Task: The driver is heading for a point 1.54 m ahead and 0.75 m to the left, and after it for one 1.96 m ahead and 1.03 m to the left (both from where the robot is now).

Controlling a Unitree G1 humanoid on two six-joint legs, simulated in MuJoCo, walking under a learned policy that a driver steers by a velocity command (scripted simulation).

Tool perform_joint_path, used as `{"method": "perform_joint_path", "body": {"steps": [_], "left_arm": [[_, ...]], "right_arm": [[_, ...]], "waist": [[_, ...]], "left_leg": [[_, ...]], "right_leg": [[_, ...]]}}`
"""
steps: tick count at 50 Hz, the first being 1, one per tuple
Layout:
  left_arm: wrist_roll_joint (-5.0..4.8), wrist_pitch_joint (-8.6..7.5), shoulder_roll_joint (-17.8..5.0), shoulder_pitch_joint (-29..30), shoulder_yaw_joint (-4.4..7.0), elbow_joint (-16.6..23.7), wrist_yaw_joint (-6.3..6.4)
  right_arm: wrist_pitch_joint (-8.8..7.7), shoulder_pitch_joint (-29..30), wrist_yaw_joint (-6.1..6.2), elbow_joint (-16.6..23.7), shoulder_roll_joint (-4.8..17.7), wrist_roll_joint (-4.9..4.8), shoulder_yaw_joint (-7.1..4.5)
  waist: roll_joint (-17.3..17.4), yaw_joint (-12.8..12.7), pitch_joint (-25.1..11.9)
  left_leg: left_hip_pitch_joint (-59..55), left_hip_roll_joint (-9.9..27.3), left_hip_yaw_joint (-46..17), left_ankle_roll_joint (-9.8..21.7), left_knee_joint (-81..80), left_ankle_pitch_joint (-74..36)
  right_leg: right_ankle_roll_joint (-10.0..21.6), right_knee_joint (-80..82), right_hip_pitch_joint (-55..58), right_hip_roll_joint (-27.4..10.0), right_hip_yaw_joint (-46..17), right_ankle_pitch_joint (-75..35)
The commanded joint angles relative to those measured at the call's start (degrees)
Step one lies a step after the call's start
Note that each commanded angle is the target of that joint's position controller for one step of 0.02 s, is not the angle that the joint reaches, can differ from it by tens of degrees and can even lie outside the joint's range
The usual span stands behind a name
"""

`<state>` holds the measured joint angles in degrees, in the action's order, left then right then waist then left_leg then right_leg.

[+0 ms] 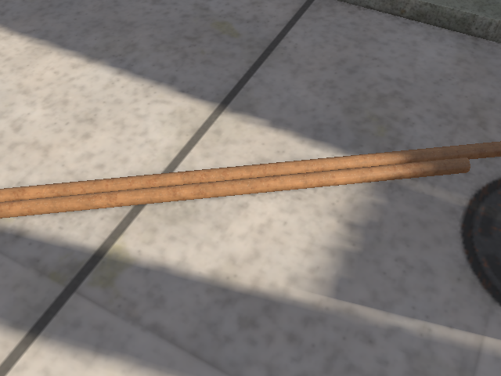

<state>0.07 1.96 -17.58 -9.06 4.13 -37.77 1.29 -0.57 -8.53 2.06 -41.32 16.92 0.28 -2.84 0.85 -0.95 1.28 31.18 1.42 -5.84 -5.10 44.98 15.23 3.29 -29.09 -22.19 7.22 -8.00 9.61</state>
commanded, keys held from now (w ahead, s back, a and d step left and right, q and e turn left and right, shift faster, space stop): q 1.00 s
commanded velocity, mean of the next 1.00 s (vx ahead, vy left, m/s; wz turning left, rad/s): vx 0.01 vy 0.00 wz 0.40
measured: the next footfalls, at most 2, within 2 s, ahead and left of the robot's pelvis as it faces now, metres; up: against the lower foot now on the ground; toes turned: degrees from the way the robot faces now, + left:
left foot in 0.06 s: +0.10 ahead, +0.15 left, +0.00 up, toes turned -2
left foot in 0.66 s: +0.05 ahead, +0.19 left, +0.00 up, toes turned +19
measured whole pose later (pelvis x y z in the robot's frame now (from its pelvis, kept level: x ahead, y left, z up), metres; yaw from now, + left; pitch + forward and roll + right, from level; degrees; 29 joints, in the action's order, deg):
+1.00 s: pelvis +0.03 +0.09 +0.01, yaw +29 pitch +3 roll -2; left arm 0.1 0.7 -16.9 -5.4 4.7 -40.2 1.9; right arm 1.9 -11.0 1.6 -34.1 17.4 -0.4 -4.0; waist -0.7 1.1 2.0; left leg 19.2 -5.3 -8.7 3.6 28.0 10.9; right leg -5.0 -48.9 -27.9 1.3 -5.7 20.4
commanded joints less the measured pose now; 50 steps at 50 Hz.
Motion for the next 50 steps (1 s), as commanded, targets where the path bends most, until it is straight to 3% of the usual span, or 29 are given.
{"method": "perform_joint_path", "body": {"steps": [1,2,3,4,5,6,8,10,12,17,19,20,21,22,23,24,27,30,32,33,34,35,36,37,38,39,41,45,50], "left_arm": [[0.71,-0.63,-3.8,1.0,0.11,3.3,-0.25],[0.76,-0.89,-1.4,0.9,-0.98,2.6,-0.53],[1.35,-1.42,0.4,-2.9,-1.65,1.0,-0.78],[2.69,-1.91,0.0,-8.1,-1.53,0.3,-0.86],[2.32,-2.19,-1.1,-8.9,-1.13,0.4,-0.9],[2.32,-2.19,-3.5,-5.4,-0.73,0.4,-0.65],[1.53,-1.31,-5.1,0.1,0.19,0.9,-0.23],[1.31,-0.95,-4.1,-0.3,0.21,1.3,0.04],[1.05,-1.35,-3.4,-0.6,0.44,1.3,0.29],[0.57,-1.88,-2.8,-1.9,1.62,1.1,0.18],[0.67,-1.76,-4.7,-2.8,2.5,1.1,0.22],[0.94,-1.71,-6.0,-3.8,2.92,1.1,0.38],[1.13,-1.88,-6.8,-3.3,3.03,1.4,0.68],[1.14,-2.27,-6.5,-3.6,2.76,2.1,1.12],[1.0,-2.58,-6.4,-3.0,2.56,2.6,1.49],[0.49,-2.66,-6.7,-0.8,2.61,2.8,1.65],[0.04,-1.66,-8.7,0.8,3.31,2.3,1.6],[-0.68,-0.85,-9.5,-0.2,3.73,1.6,1.26],[-1.93,-1.1,-9.0,0.1,3.52,1.2,0.92],[-1.74,-1.51,-7.0,-2.9,3.08,0.0,0.52],[0.83,-1.68,-4.0,-3.9,2.2,1.1,0.22],[1.81,-2.04,-3.1,1.6,1.49,4.5,0.44],[0.73,-2.08,-5.9,4.3,2.23,4.4,0.66],[-0.05,-1.89,-6.2,4.4,2.36,3.8,0.87],[0.31,-1.65,-6.2,3.1,2.6,2.4,1.44],[0.72,-1.36,-6.8,2.7,2.85,2.0,1.84],[0.58,-1.36,-5.8,1.4,2.7,1.3,1.45],[0.17,-1.61,-3.6,3.5,1.77,1.4,1.14],[-0.21,-2.37,-3.8,5.3,1.62,1.6,0.37]], "right_arm": [[-1.42,-2.3,-0.95,3.0,3.6,0.1,-0.87],[-1.94,-3.5,-1.46,2.4,2.1,0.42,-0.47],[-2.28,-2.4,-1.7,2.9,3.0,1.34,-0.38],[-2.23,0.0,-1.45,4.4,8.3,1.98,-1.17],[-1.95,3.3,-1.44,4.0,6.1,2.64,-0.44],[-1.81,4.3,-1.77,4.6,4.4,1.7,-0.33],[-1.67,1.0,-2.16,4.1,7.6,0.41,-1.25],[-1.6,0.5,-1.89,4.6,9.0,-0.24,-1.87],[-1.07,-0.6,-1.38,5.4,8.1,-0.68,-2.04],[0.86,0.0,-0.75,8.7,7.8,-1.24,-2.87],[1.37,0.8,-0.95,10.1,6.7,-1.41,-2.84],[1.53,0.6,-1.2,10.4,6.0,-1.26,-2.71],[1.53,-0.2,-1.56,10.6,5.4,-0.9,-2.78],[1.55,0.8,-1.86,10.9,7.0,-0.69,-3.49],[1.81,0.7,-2.02,10.6,7.7,-1.0,-4.09],[2.28,0.0,-2.06,10.2,6.6,-1.49,-3.87],[2.8,2.0,-2.63,11.1,3.3,-1.66,-2.4],[2.9,1.7,-3.77,11.9,4.6,-2.1,-2.84],[3.17,-2.4,-3.77,10.6,5.4,-1.66,-3.72],[3.15,-4.7,-3.14,10.1,6.9,-1.34,-4.53],[2.88,-6.4,-2.17,11.3,13.8,-1.25,-6.25],[1.78,-6.5,-2.52,12.7,17.4,1.16,-6.28],[0.56,-7.4,-3.06,12.4,14.3,1.83,-5.5],[-0.15,-5.2,-2.95,11.6,12.7,1.31,-4.77],[-0.11,-2.6,-2.45,11.5,11.3,0.05,-4.53],[0.26,-0.4,-1.98,11.7,10.0,-0.93,-3.97],[0.87,0.5,-1.26,11.8,9.7,-0.6,-3.61],[1.27,-1.2,-0.26,11.2,9.7,-0.76,-3.77],[2.04,-0.9,-0.23,11.5,10.5,-0.59,-4.28]], "waist": [[-9.2,0.8,-10.1],[-8.6,2.0,-9.8],[-6.2,0.5,-8.6],[4.0,-4.4,-7.6],[11.2,-6.9,-6.1],[9.4,-4.8,-4.5],[7.1,-1.2,-2.5],[8.4,-1.2,-1.8],[8.0,-0.4,-3.6],[3.5,0.4,-6.7],[-3.2,0.6,-6.1],[-7.9,0.4,-5.4],[-13.4,0.6,-5.6],[-12.4,-0.6,-5.7],[-7.4,-0.2,-5.3],[-5.1,1.1,-4.1],[-8.0,-0.1,-3.6],[-11.3,-0.8,-6.1],[-9.8,1.5,-7.0],[-5.7,1.9,-7.3],[9.6,1.1,-6.9],[17.9,2.8,-9.6],[9.5,5.4,-11.6],[7.1,3.4,-8.6],[4.0,1.9,-7.1],[4.6,1.0,-6.4],[5.8,-0.1,-7.4],[5.8,1.1,-7.7],[7.8,2.1,-6.2]], "left_leg": [[-11.7,0.6,2.4,1.5,-8.3,-2.7],[-17.3,0.6,3.1,2.8,-17.0,-8.9],[-20.8,3.0,-0.6,4.5,-21.6,-15.9],[-21.2,10.8,-10.0,8.5,-22.4,-26.9],[-14.1,13.5,-13.6,14.3,-23.6,-21.6],[-10.7,9.7,-12.1,13.1,-24.1,-11.9],[-9.8,5.9,-9.7,9.9,-23.7,-5.0],[-10.8,6.2,-11.5,10.4,-23.0,-7.0],[-13.3,6.1,-12.8,11.8,-20.7,-12.3],[-12.9,3.6,-14.0,12.4,-15.4,-17.0],[-7.3,-0.8,-8.4,9.2,-9.5,-11.4],[-2.3,-3.8,-4.1,7.1,-4.2,-5.2],[1.5,-5.2,0.4,5.4,4.0,9.5],[4.9,-3.2,1.1,4.1,16.1,20.0],[6.5,-1.9,0.2,3.3,23.1,20.6],[6.9,-0.3,-0.1,2.9,22.0,18.0],[1.5,0.9,5.1,2.0,10.8,10.9],[-7.0,-0.5,8.7,2.9,-1.4,6.9],[-15.0,-3.0,11.4,5.0,-13.4,-2.5],[-22.0,-3.5,8.9,6.9,-19.1,-9.1],[-31.7,8.8,-10.2,12.0,-22.2,-29.4],[-31.0,21.4,-28.6,25.2,-23.0,-41.4],[-30.1,20.3,-26.3,26.7,-24.3,-35.5],[-27.7,16.8,-21.0,23.4,-23.9,-30.3],[-26.1,13.4,-17.5,20.0,-23.7,-25.2],[-24.2,11.7,-15.7,18.4,-23.7,-24.1],[-21.3,9.3,-13.9,17.9,-24.1,-25.0],[-23.1,8.1,-15.5,17.9,-24.3,-18.5],[-20.0,7.2,-20.8,18.0,-24.6,-8.9]], "right_leg": [[8.2,4.0,5.1,-15.3,-11.1,-8.5],[6.3,2.6,4.1,-14.1,-9.6,-7.2],[3.0,0.8,3.1,-11.4,-7.7,-2.2],[-0.4,-5.8,2.1,-5.7,-2.3,9.8],[-2.8,-3.4,5.7,-5.6,1.0,12.8],[-3.7,-1.1,9.5,-6.5,1.6,7.8],[-2.9,-2.5,9.5,-5.6,2.8,5.1],[-2.7,-2.6,8.2,-5.7,3.7,4.8],[-2.8,-3.7,7.2,-5.4,5.1,4.4],[-1.8,-2.7,8.8,-6.9,5.1,1.3],[1.4,2.2,11.9,-12.2,0.3,-2.2],[5.1,5.3,14.6,-18.2,-5.7,-7.3],[10.3,7.5,16.5,-26.4,-12.5,-15.6],[14.4,8.2,17.2,-31.9,-16.2,-23.7],[14.8,7.6,17.0,-32.1,-14.4,-27.0],[12.3,7.2,16.7,-29.6,-9.7,-25.4],[8.1,6.7,15.2,-23.3,1.6,-25.3],[6.9,4.9,15.2,-23.1,6.0,-23.1],[4.2,0.1,13.1,-22.6,8.6,-17.3],[0.8,-6.2,8.5,-20.4,11.9,-10.4],[-5.1,-22.6,-6.4,-14.3,16.8,11.8],[-7.7,-36.1,-17.7,-6.8,9.7,31.6],[-7.5,-42.4,-18.2,-8.0,3.8,30.2],[-6.7,-42.7,-18.4,-8.8,3.1,25.3],[-6.8,-40.4,-18.3,-9.7,3.0,20.3],[-7.1,-38.1,-17.1,-10.0,2.7,17.0],[-7.8,-37.8,-12.7,-8.2,3.6,12.8],[-8.6,-26.8,-11.9,-6.9,2.8,10.3],[-8.1,-16.1,-6.3,-5.4,1.8,11.4]]}}
Over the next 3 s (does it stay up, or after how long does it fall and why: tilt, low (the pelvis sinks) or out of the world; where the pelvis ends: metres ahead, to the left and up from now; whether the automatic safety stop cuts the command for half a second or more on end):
stays up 0.39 0.40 0.01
